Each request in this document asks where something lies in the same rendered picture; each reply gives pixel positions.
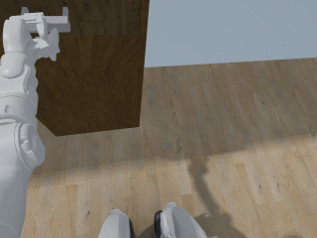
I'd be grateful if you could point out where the left robot thigh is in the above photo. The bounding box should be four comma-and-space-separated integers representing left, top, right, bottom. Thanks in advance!
98, 213, 131, 238

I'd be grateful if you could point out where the cabinet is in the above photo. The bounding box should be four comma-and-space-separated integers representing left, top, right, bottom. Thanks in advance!
0, 0, 150, 137

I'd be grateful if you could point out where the drawer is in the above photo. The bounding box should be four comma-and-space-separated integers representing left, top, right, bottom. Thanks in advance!
0, 0, 140, 38

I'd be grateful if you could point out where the robot left hand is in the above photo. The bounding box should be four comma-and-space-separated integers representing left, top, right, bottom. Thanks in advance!
2, 12, 60, 64

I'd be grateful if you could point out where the right robot thigh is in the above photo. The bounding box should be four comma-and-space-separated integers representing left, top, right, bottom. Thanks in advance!
160, 206, 208, 238

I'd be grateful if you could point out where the handle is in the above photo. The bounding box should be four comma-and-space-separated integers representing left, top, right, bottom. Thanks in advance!
21, 7, 70, 34

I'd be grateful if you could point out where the robot left upper arm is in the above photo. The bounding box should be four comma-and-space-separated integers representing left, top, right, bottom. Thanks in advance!
0, 122, 46, 238

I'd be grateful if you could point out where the left robot forearm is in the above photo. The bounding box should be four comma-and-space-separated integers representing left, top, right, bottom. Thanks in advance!
0, 52, 39, 131

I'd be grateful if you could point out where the robot thigh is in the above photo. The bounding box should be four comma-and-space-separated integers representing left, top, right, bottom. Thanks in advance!
98, 213, 131, 238
160, 206, 208, 238

